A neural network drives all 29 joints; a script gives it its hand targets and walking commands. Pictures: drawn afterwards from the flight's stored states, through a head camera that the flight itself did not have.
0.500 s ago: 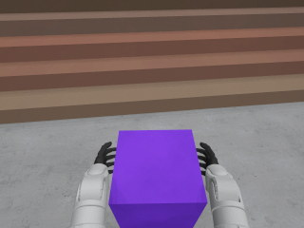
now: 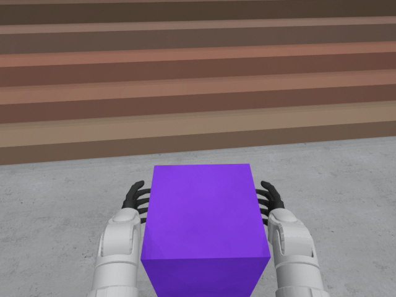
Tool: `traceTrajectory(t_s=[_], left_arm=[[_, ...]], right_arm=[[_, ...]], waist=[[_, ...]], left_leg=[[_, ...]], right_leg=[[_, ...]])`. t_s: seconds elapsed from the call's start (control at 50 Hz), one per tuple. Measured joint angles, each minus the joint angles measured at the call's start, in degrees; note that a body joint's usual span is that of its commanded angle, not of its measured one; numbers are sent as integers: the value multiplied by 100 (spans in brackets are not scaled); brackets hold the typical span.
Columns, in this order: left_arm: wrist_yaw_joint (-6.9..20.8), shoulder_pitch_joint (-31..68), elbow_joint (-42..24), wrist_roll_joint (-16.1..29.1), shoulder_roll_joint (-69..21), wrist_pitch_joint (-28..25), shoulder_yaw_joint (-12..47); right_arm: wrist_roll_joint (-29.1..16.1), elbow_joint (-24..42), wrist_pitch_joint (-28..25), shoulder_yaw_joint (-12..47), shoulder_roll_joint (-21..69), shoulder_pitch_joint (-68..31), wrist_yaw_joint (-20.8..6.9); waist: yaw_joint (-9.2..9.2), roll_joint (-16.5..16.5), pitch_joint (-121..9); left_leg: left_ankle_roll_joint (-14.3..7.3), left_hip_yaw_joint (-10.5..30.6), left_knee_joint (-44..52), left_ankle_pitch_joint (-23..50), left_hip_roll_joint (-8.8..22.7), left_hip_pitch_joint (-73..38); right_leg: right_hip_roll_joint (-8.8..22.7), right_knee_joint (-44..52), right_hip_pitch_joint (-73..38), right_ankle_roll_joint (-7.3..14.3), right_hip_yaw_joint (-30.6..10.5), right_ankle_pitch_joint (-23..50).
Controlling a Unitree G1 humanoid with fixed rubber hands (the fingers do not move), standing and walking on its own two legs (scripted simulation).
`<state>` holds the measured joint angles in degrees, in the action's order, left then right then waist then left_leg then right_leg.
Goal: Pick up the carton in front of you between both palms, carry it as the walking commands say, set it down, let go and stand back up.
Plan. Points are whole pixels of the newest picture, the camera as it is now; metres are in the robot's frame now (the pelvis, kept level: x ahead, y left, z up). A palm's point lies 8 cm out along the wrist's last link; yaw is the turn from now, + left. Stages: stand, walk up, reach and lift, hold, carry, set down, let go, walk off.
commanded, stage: hold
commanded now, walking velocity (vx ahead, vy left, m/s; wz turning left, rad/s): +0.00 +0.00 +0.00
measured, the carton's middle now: (203, 233) +0.29 +0.00 -0.02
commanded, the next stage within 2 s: carry in 0.48 s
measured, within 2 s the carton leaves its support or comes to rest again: neither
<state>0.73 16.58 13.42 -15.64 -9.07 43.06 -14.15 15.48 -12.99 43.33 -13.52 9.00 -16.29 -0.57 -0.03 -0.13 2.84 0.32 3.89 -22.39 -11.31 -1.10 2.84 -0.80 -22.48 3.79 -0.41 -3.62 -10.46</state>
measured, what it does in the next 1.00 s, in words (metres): walks ahead: right foot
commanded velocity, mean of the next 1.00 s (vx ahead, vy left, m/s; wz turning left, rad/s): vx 0.28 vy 0.00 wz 0.00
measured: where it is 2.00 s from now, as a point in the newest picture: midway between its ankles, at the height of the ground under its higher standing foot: (185, 220)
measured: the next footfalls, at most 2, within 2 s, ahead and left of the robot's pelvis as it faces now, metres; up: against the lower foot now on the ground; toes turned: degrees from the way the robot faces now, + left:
right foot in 0.92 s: +0.20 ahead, -0.09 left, +0.00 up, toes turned -8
left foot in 1.28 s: +0.50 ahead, +0.15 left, +0.00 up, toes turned +14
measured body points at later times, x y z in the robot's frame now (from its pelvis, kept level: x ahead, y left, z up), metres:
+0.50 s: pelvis +0.01 +0.00 +0.00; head -0.03 +0.00 +0.45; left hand +0.31 +0.15 +0.04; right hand +0.31 -0.15 +0.04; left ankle +0.02 +0.13 -0.74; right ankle +0.03 -0.13 -0.74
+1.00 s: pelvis +0.17 +0.00 -0.01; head +0.15 +0.01 +0.44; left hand +0.45 +0.16 +0.07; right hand +0.45 -0.14 +0.07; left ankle +0.05 +0.11 -0.70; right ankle +0.16 -0.08 -0.74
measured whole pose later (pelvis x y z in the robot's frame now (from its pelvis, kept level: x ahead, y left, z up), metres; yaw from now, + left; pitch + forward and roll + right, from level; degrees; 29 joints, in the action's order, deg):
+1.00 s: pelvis +0.17 +0.00 -0.01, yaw +3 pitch +6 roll -1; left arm -4.4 8.4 -16.2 -6.4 -7.6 66.4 -4.2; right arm 5.2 20.0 67.6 -7.2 7.3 -6.0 5.6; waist 0.8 -1.4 -9.4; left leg -0.2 -2.7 -50.3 -28.0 3.0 18.7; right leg 0.6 -28.2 18.2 3.1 11.9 -15.0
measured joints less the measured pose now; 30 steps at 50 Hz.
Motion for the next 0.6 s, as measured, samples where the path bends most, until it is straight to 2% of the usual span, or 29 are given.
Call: traceTrajectory(t_s=[0.18, 0.48, 0.6], left_arm=[[19, 43, 43, -26, -12, -33, -49], [11, -224, -228, 15, 54, 79, 209], [-112, -393, -570, 219, 89, 299, 403]], right_arm=[[29, -37, -21, -42, 14, -49, -12], [-31, 208, 72, 208, -51, 215, 0], [-259, 584, 265, 354, -98, 441, 119]], waist=[[-1, -9, -10], [-6, -2, -131], [49, 17, -796]], left_leg=[[6, 6, 32, 4, 7, -13], [6, 6, 107, -19, 18, -7], [-9, -54, -655, -964, 72, 861]], right_leg=[[-6, 34, -14, 4, 3, 5], [-11, 126, -16, 4, 2, -9], [-2, -434, 730, 36, 120, -777]])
